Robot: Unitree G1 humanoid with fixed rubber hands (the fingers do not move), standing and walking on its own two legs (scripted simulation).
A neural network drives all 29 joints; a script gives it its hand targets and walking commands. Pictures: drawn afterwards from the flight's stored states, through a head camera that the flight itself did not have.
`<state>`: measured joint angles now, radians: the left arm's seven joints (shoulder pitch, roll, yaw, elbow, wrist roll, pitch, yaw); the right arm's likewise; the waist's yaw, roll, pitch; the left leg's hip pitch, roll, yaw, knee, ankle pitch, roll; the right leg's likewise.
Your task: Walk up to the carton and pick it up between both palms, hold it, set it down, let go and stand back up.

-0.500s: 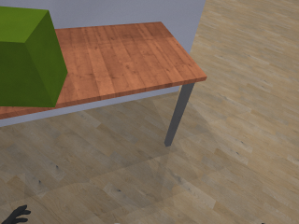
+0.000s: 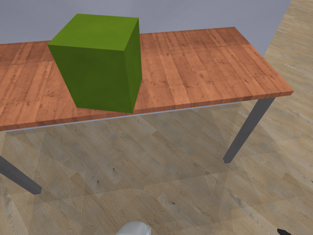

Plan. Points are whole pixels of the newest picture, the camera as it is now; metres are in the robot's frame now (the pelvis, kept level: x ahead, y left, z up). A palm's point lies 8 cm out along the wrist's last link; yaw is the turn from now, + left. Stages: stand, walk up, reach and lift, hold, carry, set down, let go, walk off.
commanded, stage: walk up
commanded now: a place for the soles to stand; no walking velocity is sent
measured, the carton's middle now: (105, 65) +0.63 +0.18 +0.08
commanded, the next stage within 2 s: none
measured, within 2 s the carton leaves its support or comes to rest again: neither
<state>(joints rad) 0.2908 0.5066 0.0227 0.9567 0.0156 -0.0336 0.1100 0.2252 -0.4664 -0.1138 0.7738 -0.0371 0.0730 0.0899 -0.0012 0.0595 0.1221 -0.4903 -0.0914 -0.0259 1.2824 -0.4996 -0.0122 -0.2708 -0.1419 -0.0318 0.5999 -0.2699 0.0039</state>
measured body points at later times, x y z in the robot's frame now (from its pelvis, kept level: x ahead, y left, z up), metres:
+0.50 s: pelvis +0.07 +0.14 -0.01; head +0.11 +0.15 +0.44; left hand +0.12 +0.50 -0.11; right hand +0.15 -0.19 -0.10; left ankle +0.01 +0.19 -0.72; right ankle +0.17 +0.00 -0.71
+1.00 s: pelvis +0.11 +0.25 +0.00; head +0.13 +0.30 +0.44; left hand +0.11 +0.59 -0.14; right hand +0.24 -0.07 -0.07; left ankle +0.15 +0.34 -0.72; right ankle +0.16 +0.06 -0.67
